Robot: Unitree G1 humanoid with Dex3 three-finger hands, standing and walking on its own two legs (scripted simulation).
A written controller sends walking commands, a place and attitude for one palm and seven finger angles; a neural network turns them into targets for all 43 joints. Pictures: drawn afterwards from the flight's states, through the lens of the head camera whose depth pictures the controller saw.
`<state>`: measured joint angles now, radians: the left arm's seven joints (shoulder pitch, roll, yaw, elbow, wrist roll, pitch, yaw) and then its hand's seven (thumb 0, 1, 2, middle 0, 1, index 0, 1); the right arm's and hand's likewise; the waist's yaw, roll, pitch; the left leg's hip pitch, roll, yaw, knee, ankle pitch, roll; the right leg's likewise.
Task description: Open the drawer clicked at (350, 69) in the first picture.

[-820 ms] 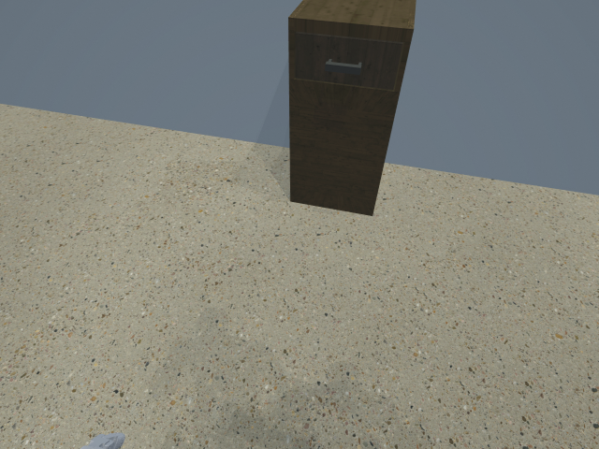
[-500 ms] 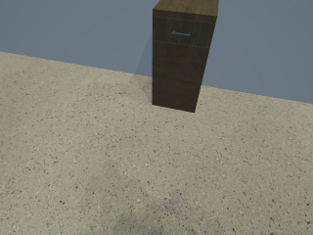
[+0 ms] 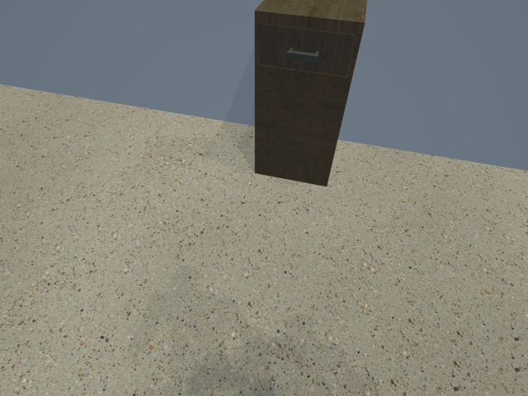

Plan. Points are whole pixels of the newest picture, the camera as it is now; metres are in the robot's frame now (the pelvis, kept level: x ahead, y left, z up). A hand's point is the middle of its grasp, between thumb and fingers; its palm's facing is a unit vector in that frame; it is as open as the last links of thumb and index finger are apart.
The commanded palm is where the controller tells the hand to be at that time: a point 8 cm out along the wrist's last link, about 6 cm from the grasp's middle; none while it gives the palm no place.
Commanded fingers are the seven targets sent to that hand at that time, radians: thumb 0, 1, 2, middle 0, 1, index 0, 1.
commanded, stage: look at it before walking up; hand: left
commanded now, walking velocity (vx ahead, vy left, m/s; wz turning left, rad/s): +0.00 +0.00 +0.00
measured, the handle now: (303, 54) +1.33 -0.09 -0.05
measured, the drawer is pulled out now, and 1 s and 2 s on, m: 0.00 0.00 0.00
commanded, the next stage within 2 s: walk to a spot facing it in 0.62 s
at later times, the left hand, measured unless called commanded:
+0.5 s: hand out of the picture +0.08 +0.24 -0.15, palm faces -0.03 -0.94 -0.33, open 7.4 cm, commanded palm none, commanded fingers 0.00 0.90 0.90 -0.20 -0.30 -0.20 -0.30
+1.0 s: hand out of the picture +0.04 +0.20 -0.18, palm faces -0.05 -0.97 -0.22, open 7.4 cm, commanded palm none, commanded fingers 0.00 0.90 0.90 -0.20 -0.30 -0.20 -0.30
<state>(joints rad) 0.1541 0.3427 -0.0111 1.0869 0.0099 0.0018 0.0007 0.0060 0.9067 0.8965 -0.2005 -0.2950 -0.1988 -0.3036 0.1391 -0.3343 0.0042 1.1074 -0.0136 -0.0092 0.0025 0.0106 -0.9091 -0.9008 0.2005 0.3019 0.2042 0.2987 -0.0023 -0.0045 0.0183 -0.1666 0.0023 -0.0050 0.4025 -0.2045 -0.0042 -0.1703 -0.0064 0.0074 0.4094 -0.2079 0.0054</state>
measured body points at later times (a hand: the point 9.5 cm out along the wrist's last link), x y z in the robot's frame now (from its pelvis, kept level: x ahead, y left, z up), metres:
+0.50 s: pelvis +0.01 +0.00 +0.00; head +0.00 +0.00 +0.45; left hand +0.08 +0.29 -0.13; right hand +0.08 -0.30 -0.13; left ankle +0.01 +0.12 -0.74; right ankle +0.01 -0.12 -0.74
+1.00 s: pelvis +0.04 -0.01 -0.01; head +0.03 +0.00 +0.44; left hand +0.05 +0.25 -0.17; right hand +0.04 -0.27 -0.16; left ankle +0.01 +0.12 -0.74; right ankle +0.01 -0.12 -0.74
